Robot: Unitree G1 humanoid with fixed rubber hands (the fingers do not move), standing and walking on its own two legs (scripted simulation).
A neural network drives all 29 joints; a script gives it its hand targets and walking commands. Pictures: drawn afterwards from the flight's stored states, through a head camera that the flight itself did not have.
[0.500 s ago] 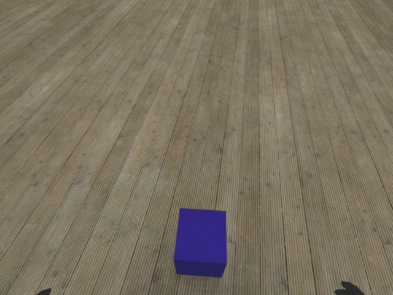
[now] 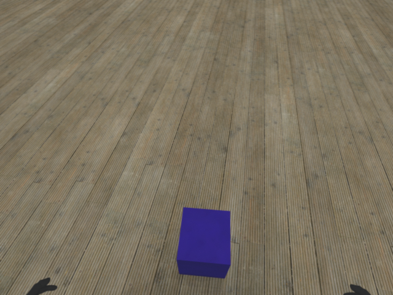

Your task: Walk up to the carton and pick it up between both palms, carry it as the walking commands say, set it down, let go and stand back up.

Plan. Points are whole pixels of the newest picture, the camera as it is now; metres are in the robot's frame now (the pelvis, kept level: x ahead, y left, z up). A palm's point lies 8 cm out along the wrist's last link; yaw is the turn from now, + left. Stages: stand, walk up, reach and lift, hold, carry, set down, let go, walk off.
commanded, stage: walk up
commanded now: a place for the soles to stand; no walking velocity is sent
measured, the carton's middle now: (204, 243) +0.45 -0.04 -0.63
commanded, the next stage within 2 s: reach and lift in 0.44 s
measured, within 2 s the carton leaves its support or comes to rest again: neither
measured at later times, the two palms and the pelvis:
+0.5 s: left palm out of the picture +0.14 +0.32 -0.06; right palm (359, 286) +0.17 -0.31 -0.06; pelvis +0.01 +0.00 +0.02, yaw -1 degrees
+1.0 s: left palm (84, 256) +0.25 +0.27 -0.10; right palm (324, 252) +0.25 -0.29 -0.10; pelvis +0.02 -0.01 -0.02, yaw -5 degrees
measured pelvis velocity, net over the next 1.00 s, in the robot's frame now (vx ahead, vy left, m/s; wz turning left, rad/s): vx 0.02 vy -0.01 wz -0.08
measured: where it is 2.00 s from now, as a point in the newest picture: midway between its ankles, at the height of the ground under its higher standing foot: outside the picture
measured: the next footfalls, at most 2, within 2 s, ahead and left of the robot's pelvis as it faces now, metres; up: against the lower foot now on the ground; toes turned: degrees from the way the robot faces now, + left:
none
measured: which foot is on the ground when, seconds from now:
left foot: down 0.00-1.00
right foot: down 0.00-1.00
